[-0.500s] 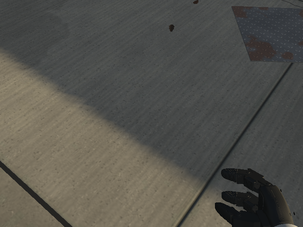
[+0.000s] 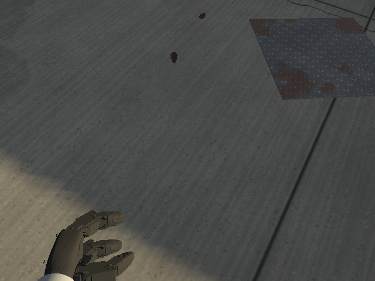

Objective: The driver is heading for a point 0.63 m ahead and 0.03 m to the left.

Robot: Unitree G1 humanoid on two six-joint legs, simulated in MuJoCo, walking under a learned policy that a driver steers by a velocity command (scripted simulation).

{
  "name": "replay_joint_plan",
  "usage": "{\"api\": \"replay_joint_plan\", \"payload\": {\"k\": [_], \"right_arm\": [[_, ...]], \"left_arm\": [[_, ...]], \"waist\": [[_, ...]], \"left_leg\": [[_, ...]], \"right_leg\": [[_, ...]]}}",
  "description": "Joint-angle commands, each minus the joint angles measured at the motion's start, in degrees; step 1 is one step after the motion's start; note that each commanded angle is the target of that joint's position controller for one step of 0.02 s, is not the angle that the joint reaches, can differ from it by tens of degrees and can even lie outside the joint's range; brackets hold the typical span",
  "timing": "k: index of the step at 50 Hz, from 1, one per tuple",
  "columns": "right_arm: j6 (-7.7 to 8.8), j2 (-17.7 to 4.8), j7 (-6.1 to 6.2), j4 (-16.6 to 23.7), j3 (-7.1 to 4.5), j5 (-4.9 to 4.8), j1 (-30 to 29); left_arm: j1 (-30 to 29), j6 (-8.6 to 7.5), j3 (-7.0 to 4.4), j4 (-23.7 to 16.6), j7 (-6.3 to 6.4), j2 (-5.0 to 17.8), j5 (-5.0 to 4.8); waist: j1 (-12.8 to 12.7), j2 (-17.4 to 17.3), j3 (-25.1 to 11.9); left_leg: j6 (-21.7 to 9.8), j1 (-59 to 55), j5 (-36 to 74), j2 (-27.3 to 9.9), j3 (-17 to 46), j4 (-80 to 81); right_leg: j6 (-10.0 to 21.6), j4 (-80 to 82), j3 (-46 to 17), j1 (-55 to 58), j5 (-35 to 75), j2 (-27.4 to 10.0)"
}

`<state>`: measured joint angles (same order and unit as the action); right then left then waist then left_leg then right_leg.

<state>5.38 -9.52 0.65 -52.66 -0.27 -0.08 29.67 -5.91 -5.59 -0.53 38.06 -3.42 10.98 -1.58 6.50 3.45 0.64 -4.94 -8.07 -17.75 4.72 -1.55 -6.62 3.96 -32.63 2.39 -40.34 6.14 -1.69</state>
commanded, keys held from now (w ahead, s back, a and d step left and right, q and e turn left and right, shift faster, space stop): w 0.62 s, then no key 0.38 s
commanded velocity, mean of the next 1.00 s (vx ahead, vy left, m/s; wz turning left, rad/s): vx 0.40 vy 0.00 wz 0.00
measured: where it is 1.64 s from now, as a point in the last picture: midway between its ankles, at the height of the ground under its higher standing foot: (163, 254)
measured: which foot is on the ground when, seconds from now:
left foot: down 0.00-0.10, up 0.12-0.62, down 0.64-1.00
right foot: up 0.00-0.08, down 0.10-0.66, up 0.68-1.00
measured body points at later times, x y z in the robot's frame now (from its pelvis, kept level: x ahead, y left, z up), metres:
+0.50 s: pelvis +0.30 -0.02 +0.01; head +0.33 -0.02 +0.46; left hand +0.31 +0.25 -0.12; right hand +0.54 -0.23 -0.07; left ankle +0.49 +0.15 -0.68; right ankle +0.23 -0.09 -0.73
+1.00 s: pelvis +0.51 +0.03 +0.01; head +0.54 +0.03 +0.46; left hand +0.68 +0.27 -0.11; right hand +0.60 -0.23 -0.11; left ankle +0.52 +0.12 -0.73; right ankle +0.60 -0.13 -0.71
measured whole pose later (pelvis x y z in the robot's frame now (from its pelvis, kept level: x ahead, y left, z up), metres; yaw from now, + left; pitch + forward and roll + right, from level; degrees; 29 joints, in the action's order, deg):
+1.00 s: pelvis +0.51 +0.03 +0.01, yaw -1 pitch +2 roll +2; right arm 2.9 -12.9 -0.3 -46.2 -1.7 1.0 13.6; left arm 6.7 -1.7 -1.6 46.3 1.0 13.9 0.4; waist 2.0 2.6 0.6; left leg -3.6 12.8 -9.9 4.1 -2.9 -20.7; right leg -2.2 -38.0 -3.8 -29.2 -8.1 -4.0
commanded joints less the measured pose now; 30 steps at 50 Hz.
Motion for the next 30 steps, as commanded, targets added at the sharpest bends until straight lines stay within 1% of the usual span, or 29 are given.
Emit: {"api": "replay_joint_plan", "payload": {"k": [1,2,3,4,5,6,7,8,9,10,11,12,13,14,15,17,20,21,23,24,26,27,28,29,30], "right_arm": [[-0.61,-11.1,1.01,1.3,-2.65,0.21,2.1],[-0.99,-12.0,1.24,1.5,-3.04,0.62,1.5],[-1.64,-12.7,1.34,1.8,-3.45,1.22,0.5],[-2.13,-13.1,0.98,2.8,-3.62,1.74,-2.7],[-1.85,-12.0,0.67,5.1,-3.2,2.22,-6.1],[-1.01,-2.4,-0.44,5.6,-0.83,2.78,2.7],[0.48,-6.5,-0.98,4.5,-1.38,-0.24,3.8],[1.25,-10.8,-0.99,7.0,-2.62,-2.13,-3.7],[1.63,-11.5,-0.69,9.1,-2.64,-2.14,-9.5],[1.46,-11.2,-0.13,9.7,-2.9,-1.27,-12.0],[0.93,-10.4,-0.01,10.2,-2.99,-0.76,-10.7],[0.28,-9.0,0.01,10.1,-2.88,-0.66,-9.3],[-0.2,-7.9,0.08,10.2,-2.64,-0.64,-9.0],[-0.57,-7.4,0.06,10.6,-2.51,-0.41,-9.8],[-0.8,-7.4,0.12,11.7,-2.44,-0.05,-12.0],[-0.92,-7.5,0.26,13.9,-2.29,0.5,-17.0],[-0.63,-6.5,0.13,16.0,-1.7,0.23,-24.4],[-0.6,-6.4,-0.03,16.5,-1.61,0.05,-26.6],[-0.62,-6.5,-0.62,17.8,-1.54,-0.42,-30.3],[-0.54,-6.7,-0.99,18.6,-1.55,-0.57,-32.1],[-0.16,-7.0,-1.87,20.4,-1.55,-0.78,-35.7],[0.11,-7.1,-2.33,21.2,-1.58,-0.85,-36.6],[0.38,-7.4,-2.73,21.6,-1.66,-0.85,-36.5],[0.59,-8.0,-2.99,21.5,-1.93,-0.77,-35.0],[0.73,-9.2,-2.96,20.8,-2.5,-0.57,-31.6]], "left_arm": [[-8.9,-1.79,-1.85,-6.4,-0.56,5.6,-0.29],[-5.8,-1.64,-2.42,-5.6,-0.25,7.0,-0.2],[0.2,-1.34,-3.23,-3.8,0.28,8.7,-0.16],[10.8,-1.11,-4.2,-0.8,1.0,10.7,0.0],[23.7,-0.56,-4.76,2.3,1.97,12.8,1.33],[27.9,-0.65,-5.28,3.8,2.11,15.6,2.48],[29.4,-0.5,-4.81,5.2,2.37,11.5,1.87],[22.4,-0.34,-4.33,4.4,2.88,9.3,1.05],[17.4,-0.52,-3.63,3.8,2.91,7.7,0.87],[15.3,-1.07,-3.1,4.0,2.53,6.7,1.34],[15.0,-1.6,-2.72,4.6,2.23,5.8,2.13],[15.1,-1.91,-2.55,5.3,1.8,5.3,2.13],[15.8,-2.13,-2.58,6.1,1.61,5.6,1.69],[16.6,-2.24,-2.72,6.9,1.53,6.4,1.44],[17.5,-2.28,-2.89,7.6,1.67,7.6,1.4],[19.5,-1.88,-3.17,8.4,2.34,9.5,1.55],[23.3,-1.19,-3.17,9.5,3.09,10.8,0.78],[24.8,-1.03,-3.18,10.0,3.17,11.4,0.43],[27.2,-0.56,-3.2,10.8,3.18,12.2,0.08],[28.2,-0.25,-3.15,11.2,3.12,12.2,0.03],[29.9,0.49,-3.05,11.9,3.18,12.0,0.26],[30.4,0.92,-3.12,12.1,3.34,12.2,0.45],[30.3,1.28,-3.28,12.3,3.53,12.6,0.54],[29.7,1.53,-3.45,12.2,3.67,13.2,0.6],[28.6,1.73,-3.65,12.0,3.73,14.0,0.63]], "waist": [[-3.5,-10.3,1.6],[-5.3,-11.9,-0.6],[-8.1,-13.7,-4.0],[-13.5,-13.9,-9.2],[-18.2,-10.6,-18.0],[-11.2,8.0,-25.2],[-13.7,6.8,-28.4],[-12.3,3.1,-16.0],[-10.1,-2.6,-8.9],[-7.9,-6.5,-4.9],[-5.5,-5.6,-4.7],[-4.2,-3.7,-4.2],[-3.8,-2.3,-3.4],[-3.5,-2.0,-2.4],[-3.8,-1.7,-1.2],[-5.0,-1.7,-0.4],[-8.0,-1.6,-0.7],[-9.0,-1.6,-0.8],[-10.8,-1.3,-0.5],[-11.6,-1.1,0.0],[-12.7,-0.9,1.0],[-12.7,-0.5,1.1],[-12.1,0.0,1.0],[-10.9,0.7,0.3],[-8.7,1.6,-1.6]], "left_leg": [[-0.2,-4.5,55.6,-16.5,4.2,-7.3],[-0.3,-6.9,63.5,-16.8,4.4,-10.9],[-0.3,-8.8,70.7,-16.8,4.4,-17.5],[0.1,-4.1,72.0,-15.5,3.3,-28.7],[0.2,12.4,54.4,-13.7,4.3,-44.1],[3.7,39.3,-8.6,-0.7,6.0,-66.5],[3.1,47.3,-14.4,0.4,13.9,-78.0],[2.4,50.9,-8.8,-3.6,12.6,-77.3],[2.4,49.4,-3.1,-6.5,10.1,-74.5],[2.8,47.5,-0.4,-8.2,8.4,-72.7],[2.9,44.2,1.4,-10.0,8.7,-70.6],[3.0,42.8,2.1,-11.2,8.4,-68.6],[3.4,42.8,2.4,-11.9,7.8,-66.5],[3.8,43.5,3.1,-12.6,7.0,-64.5],[4.5,44.9,5.1,-13.2,6.2,-61.7],[5.9,46.3,10.7,-13.5,4.8,-54.5],[5.9,44.2,20.2,-11.8,3.1,-40.1],[5.9,43.7,22.3,-11.1,2.8,-36.4],[5.8,45.0,23.3,-10.3,2.7,-31.7],[5.5,46.4,22.6,-10.0,2.8,-29.9],[4.6,48.9,19.7,-9.3,2.7,-26.9],[3.8,49.1,17.5,-8.8,2.5,-25.6],[2.9,48.1,15.1,-8.2,2.4,-24.3],[1.9,44.8,12.9,-7.4,1.8,-22.9],[0.8,38.6,11.5,-5.6,0.5,-21.4]], "right_leg": [[2.0,4.9,2.3,1.9,-3.2,3.7],[2.8,5.4,2.8,4.9,-5.6,5.1],[3.9,6.3,3.0,10.4,-7.5,6.3],[5.8,8.2,1.6,24.1,-3.5,5.3],[9.0,2.2,-7.7,47.4,0.0,-3.4],[18.8,0.1,-33.1,71.1,1.1,-18.3],[21.6,10.5,-47.0,70.5,-13.1,-20.4],[17.8,14.7,-37.6,59.3,-17.6,-17.6],[15.4,17.7,-29.8,47.9,-14.6,-15.2],[14.3,19.8,-25.6,39.4,-8.1,-13.5],[13.5,21.1,-21.9,34.7,-4.9,-11.5],[12.9,22.1,-19.5,31.9,-4.2,-10.0],[12.7,23.0,-17.3,29.8,-3.0,-8.9],[12.4,23.5,-15.4,27.7,-1.5,-8.4],[12.1,24.0,-13.6,25.9,1.0,-7.8],[11.4,24.1,-10.5,24.8,5.9,-6.6],[8.2,23.4,-7.6,26.9,6.9,-4.7],[7.5,23.0,-7.4,28.7,5.8,-4.8],[7.1,21.9,-8.6,33.7,3.0,-6.5],[7.4,20.9,-9.5,36.5,2.1,-7.6],[7.9,18.5,-11.2,41.6,1.9,-9.8],[7.8,17.1,-11.9,43.7,2.9,-10.8],[7.5,15.7,-12.2,44.9,4.9,-11.6],[6.9,13.9,-12.1,45.1,8.6,-11.8],[6.1,10.3,-11.3,44.6,16.6,-11.1]]}}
